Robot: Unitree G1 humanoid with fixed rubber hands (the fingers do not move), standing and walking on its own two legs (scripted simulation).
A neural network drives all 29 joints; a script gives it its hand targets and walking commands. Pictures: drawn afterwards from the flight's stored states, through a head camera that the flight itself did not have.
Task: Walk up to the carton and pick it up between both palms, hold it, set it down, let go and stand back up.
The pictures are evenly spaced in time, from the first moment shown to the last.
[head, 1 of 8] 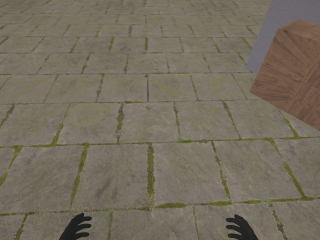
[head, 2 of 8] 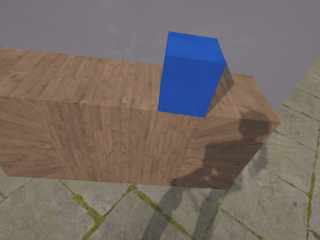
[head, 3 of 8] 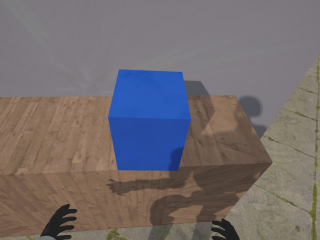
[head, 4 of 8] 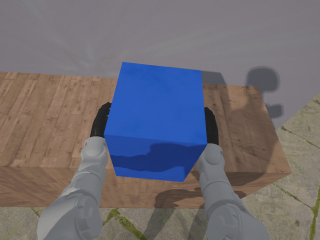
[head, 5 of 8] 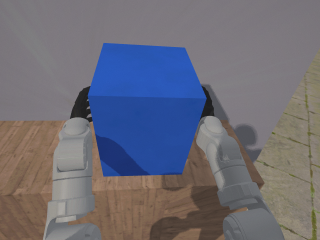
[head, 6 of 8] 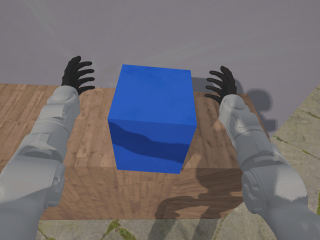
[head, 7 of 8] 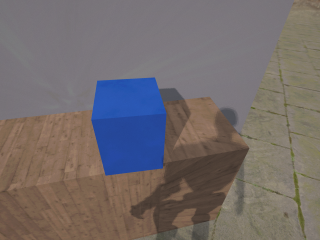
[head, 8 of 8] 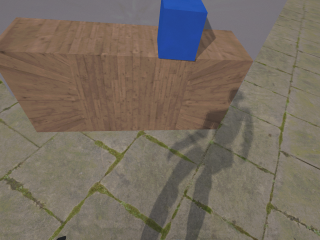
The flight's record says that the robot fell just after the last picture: no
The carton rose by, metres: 0.20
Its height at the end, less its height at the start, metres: +0.00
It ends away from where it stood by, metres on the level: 0.02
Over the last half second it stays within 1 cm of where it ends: yes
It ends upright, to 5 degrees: yes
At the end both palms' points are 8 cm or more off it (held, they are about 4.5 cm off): yes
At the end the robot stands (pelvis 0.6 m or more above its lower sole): yes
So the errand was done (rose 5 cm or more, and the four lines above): yes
